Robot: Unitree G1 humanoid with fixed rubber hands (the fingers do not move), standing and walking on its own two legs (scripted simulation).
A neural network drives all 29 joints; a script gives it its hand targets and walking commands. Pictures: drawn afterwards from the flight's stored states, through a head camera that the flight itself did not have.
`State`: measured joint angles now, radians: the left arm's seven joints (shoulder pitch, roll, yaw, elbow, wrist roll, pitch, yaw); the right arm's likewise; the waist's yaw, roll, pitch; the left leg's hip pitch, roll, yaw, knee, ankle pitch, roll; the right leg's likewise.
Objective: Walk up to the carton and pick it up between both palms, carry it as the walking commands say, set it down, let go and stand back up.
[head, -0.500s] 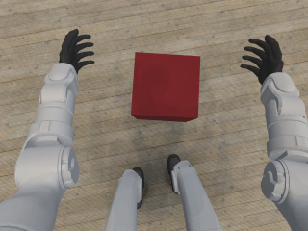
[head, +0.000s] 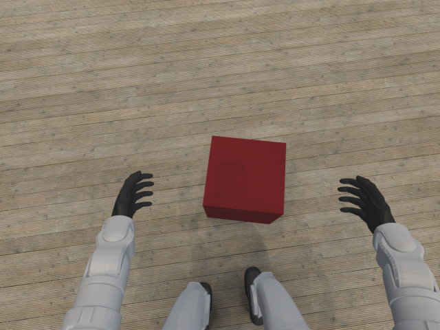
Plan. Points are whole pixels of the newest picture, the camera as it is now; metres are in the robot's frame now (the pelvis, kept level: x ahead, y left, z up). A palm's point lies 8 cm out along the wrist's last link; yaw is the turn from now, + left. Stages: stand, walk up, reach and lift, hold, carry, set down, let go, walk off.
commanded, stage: let go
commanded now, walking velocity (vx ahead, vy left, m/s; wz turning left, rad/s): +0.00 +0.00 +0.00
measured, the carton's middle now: (243, 183) +0.51 -0.07 -0.59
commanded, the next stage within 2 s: stand in 0.88 s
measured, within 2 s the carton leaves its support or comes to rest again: neither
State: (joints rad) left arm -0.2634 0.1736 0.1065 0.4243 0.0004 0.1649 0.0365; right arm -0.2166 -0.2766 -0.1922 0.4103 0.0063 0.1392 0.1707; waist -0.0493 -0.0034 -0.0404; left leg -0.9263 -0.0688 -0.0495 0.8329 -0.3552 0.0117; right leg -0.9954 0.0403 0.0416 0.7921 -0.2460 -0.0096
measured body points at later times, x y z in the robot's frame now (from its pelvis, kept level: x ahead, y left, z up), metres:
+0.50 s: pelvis +0.04 -0.01 +0.05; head +0.09 -0.01 +0.49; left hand +0.21 +0.23 -0.03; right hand +0.20 -0.25 -0.03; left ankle +0.01 +0.11 -0.69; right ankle +0.06 -0.11 -0.69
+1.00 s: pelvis +0.06 -0.02 +0.05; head +0.06 -0.02 +0.50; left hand +0.21 +0.23 -0.04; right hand +0.22 -0.27 -0.03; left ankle +0.01 +0.11 -0.69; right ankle +0.06 -0.11 -0.69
